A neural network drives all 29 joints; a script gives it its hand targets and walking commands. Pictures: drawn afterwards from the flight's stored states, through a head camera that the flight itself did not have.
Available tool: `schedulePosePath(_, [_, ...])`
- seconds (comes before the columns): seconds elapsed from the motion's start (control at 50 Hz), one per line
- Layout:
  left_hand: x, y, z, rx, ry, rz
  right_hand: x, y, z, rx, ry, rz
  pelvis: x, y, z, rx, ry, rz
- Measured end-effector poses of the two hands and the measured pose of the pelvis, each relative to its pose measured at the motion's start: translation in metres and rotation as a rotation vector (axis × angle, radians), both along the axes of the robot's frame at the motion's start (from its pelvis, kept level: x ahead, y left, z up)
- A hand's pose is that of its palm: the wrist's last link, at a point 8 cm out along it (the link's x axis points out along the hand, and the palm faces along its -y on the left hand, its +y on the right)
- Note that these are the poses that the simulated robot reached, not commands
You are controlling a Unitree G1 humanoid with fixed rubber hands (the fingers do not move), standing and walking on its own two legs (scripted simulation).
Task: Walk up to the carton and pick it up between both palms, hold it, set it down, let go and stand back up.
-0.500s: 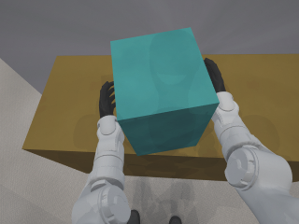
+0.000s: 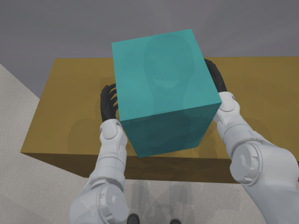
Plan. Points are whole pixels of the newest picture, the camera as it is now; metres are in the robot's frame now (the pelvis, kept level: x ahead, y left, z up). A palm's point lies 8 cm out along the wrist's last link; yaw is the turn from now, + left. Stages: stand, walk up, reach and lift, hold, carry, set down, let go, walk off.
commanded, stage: reach and lift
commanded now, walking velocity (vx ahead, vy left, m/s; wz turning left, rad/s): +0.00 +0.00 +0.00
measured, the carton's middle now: (160, 102) +0.46 +0.04 -0.02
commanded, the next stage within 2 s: none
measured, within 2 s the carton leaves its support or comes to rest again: leaves its support in 1.00 s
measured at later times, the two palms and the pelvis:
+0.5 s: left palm (109, 119) +0.38 +0.17 +0.00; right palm (215, 89) +0.48 -0.10 +0.03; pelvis -0.01 +0.00 +0.00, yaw -1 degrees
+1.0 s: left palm (107, 121) +0.37 +0.17 +0.01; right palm (215, 89) +0.48 -0.10 +0.04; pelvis -0.01 -0.01 -0.01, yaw +1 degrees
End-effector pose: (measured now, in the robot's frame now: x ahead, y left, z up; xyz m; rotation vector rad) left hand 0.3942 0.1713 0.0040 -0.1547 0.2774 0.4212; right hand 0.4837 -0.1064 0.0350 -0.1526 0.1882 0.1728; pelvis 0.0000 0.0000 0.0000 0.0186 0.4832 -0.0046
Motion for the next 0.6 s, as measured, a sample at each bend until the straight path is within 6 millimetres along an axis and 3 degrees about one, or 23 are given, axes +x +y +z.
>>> schedulePosePath(0.22, [-0.006, 0.006, 0.001, 0.033, 0.03, -0.012, -0.003, 0.007, 0.003, 0.043, 0.021, 0.004, -0.009, 0.009, 0.001, -0.01, 0.005, -0.01])
schedulePosePath(0.6, [-0.012, -0.001, 0.001, 0.006, 0.06, 0.022, -0.002, 0.002, -0.004, 0.05, 0.072, 0.027, -0.009, -0.006, -0.005, -0.005, 0.02, 0.002])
